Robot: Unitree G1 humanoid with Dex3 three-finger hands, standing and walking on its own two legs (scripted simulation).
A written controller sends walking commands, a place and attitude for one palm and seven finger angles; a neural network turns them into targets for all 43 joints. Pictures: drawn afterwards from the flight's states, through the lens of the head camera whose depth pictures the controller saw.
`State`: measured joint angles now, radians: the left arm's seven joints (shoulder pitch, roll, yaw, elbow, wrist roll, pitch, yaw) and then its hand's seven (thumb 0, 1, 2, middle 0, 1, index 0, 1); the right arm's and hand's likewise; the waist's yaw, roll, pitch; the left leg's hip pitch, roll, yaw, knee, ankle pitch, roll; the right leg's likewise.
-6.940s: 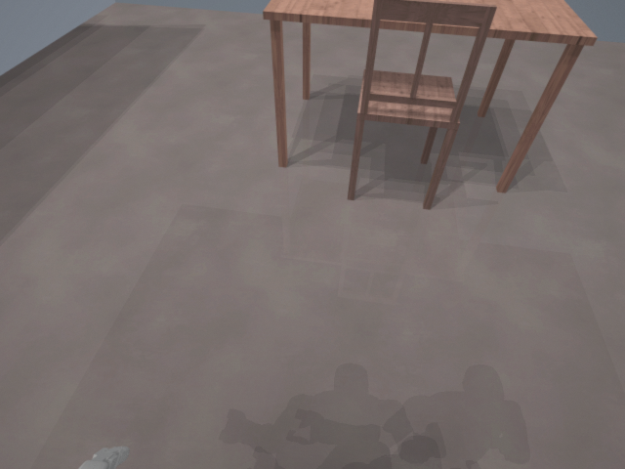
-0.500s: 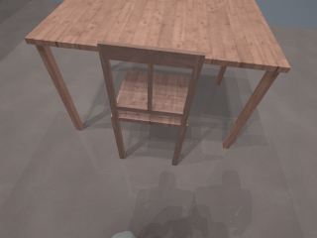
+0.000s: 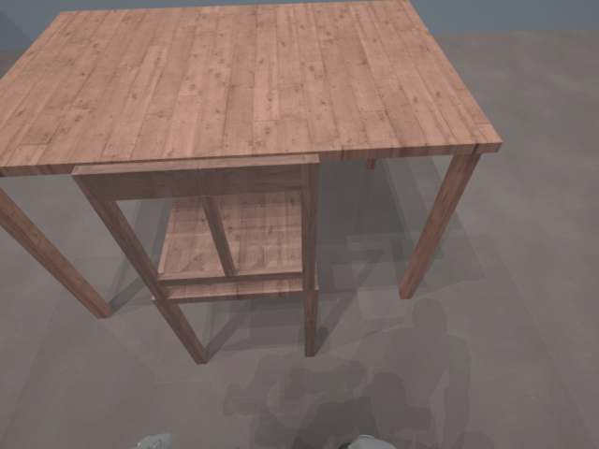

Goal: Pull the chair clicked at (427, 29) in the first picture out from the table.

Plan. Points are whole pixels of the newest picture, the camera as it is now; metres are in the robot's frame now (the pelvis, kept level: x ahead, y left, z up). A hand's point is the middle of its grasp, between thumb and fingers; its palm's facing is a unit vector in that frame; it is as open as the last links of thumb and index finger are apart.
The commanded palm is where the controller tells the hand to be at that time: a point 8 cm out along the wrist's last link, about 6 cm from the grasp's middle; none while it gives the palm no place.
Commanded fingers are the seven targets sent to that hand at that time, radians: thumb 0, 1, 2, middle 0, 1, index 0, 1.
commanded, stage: come to a stop and stand still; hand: left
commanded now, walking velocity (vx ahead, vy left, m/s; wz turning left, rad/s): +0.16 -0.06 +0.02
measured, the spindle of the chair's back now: (219, 237) +0.50 +0.16 -0.09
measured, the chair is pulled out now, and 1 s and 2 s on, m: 0.00 0.00 0.00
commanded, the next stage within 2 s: look again from close up in 1.60 s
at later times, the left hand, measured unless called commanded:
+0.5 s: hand out of the picture +0.09 +0.19 -0.17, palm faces +0.09 -0.97 -0.21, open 7.4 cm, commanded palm none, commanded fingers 0.00 0.90 0.90 -0.20 -0.30 -0.20 -0.30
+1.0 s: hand out of the picture +0.00 +0.12 -0.16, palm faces +0.05 -0.98 -0.18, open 7.4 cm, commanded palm none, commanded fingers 0.00 0.90 0.90 -0.20 -0.30 -0.20 -0.30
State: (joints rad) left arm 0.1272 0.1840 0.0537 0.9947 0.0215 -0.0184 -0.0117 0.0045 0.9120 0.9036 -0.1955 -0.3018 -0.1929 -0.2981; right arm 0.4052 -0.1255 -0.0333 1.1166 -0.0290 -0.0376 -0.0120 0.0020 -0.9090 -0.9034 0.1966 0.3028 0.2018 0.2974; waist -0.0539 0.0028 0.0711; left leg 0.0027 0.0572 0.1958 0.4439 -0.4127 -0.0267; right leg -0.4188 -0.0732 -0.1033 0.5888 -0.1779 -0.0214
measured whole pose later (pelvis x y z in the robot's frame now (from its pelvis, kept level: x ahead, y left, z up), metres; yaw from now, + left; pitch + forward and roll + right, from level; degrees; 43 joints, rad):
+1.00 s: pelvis +0.02 -0.04 +0.01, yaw +0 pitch -3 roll +0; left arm 0.32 0.11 0.00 1.14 0.01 0.00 0.03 0.01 0.91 0.90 -0.20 -0.30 -0.20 -0.30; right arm 0.31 -0.20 -0.03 1.15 -0.02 0.03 -0.01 0.00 -0.92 -0.90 0.19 0.30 0.20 0.30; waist -0.01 0.04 0.02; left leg -0.25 0.06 0.03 0.46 -0.15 -0.02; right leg -0.05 0.02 -0.05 0.42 -0.33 -0.03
